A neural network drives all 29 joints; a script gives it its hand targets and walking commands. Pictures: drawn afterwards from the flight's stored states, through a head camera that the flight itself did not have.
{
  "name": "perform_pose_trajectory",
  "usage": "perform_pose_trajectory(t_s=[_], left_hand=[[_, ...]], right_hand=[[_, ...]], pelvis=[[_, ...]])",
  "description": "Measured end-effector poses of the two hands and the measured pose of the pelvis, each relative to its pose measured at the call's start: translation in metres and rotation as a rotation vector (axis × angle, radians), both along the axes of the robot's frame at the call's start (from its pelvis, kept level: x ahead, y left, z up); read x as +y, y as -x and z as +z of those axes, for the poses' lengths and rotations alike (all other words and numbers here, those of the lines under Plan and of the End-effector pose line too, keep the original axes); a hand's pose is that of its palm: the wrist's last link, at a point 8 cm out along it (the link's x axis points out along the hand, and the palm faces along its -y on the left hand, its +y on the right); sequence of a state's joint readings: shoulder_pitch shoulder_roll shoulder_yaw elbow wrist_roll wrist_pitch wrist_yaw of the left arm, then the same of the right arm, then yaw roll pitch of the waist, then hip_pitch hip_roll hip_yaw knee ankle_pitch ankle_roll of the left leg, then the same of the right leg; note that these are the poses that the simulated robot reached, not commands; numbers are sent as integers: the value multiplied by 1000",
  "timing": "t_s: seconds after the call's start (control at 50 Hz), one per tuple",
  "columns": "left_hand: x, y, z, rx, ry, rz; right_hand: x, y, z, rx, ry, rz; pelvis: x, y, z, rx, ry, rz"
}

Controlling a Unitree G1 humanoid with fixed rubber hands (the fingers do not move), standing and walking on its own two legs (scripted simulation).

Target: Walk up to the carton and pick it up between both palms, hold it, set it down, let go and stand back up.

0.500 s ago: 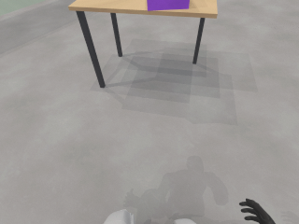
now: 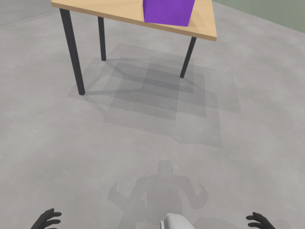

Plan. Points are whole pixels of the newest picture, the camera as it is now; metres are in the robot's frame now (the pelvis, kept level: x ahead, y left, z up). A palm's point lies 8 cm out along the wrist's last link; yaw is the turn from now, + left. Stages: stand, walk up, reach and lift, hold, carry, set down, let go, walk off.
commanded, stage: walk up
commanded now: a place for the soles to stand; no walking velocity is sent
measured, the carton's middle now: (166, 0) +1.29 -0.10 +0.09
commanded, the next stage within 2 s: none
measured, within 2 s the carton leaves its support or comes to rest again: neither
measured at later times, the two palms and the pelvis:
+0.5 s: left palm (53, 192) +0.22 +0.25 -0.07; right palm (259, 219) +0.16 -0.34 -0.11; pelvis +0.11 -0.04 -0.01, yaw -8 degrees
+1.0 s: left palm (67, 162) +0.33 +0.26 -0.12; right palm (257, 179) +0.25 -0.33 -0.04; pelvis +0.21 -0.01 +0.00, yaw -7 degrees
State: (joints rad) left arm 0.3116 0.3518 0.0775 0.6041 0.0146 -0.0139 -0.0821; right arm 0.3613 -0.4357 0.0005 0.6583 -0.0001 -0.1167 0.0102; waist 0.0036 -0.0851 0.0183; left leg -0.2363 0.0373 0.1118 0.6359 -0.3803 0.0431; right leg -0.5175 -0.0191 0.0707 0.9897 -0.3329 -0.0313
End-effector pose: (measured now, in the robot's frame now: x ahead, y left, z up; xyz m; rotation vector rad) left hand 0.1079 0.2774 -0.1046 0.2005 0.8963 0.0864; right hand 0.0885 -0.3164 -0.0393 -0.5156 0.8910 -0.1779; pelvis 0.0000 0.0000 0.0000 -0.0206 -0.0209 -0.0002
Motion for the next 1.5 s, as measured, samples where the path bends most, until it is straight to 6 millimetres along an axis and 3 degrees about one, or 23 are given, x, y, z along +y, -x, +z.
perform_pose_trajectory(t_s=[0.08,0.16,0.24,0.42,0.52,0.64,0.74,0.86,0.98,1.1,1.26,1.38,1.5], left_hand=[[-16,-27,4,-5,-22,-20],[-34,-56,8,-32,-67,-47],[-45,-65,11,-13,-114,-74],[-34,-89,31,42,-196,-103],[-20,-117,28,32,-188,-115],[2,-161,9,8,-136,-117],[3,-193,4,-13,-77,-122],[-4,-204,-5,32,-20,-104],[-18,-214,-12,76,-6,-93],[-38,-242,-3,56,-40,-103],[-69,-281,14,-7,-143,-140],[-71,-295,34,15,-212,-163],[-66,-321,37,14,-222,-175]], right_hand=[[-15,-15,-11,9,-29,-10],[-34,-29,-35,18,-74,-28],[-45,-42,-54,11,-123,-64],[-35,-59,-72,22,-209,-118],[-23,-74,-67,19,-197,-136],[1,-94,-59,38,-136,-136],[8,-111,-34,41,-82,-154],[0,-139,-3,33,-11,-156],[-14,-161,4,29,4,-154],[-33,-178,-11,37,-41,-150],[-65,-197,-58,34,-146,-180],[-66,-210,-75,34,-216,-196],[-60,-224,-77,44,-233,-215]], pelvis=[[-16,-19,-3,9,-19,-14],[-37,-40,-13,11,-23,-35],[-51,-60,-19,-16,-14,-66],[-48,-96,-15,-23,-4,-128],[-33,-117,-14,-22,10,-147],[-4,-144,-21,-9,26,-137],[6,-164,-11,-3,40,-138],[4,-190,1,-7,34,-130],[-9,-212,2,-13,15,-126],[-30,-229,0,-9,-13,-129],[-72,-257,-17,-26,-21,-164],[-79,-276,-14,-31,-20,-190],[-74,-298,-14,-30,-9,-213]])
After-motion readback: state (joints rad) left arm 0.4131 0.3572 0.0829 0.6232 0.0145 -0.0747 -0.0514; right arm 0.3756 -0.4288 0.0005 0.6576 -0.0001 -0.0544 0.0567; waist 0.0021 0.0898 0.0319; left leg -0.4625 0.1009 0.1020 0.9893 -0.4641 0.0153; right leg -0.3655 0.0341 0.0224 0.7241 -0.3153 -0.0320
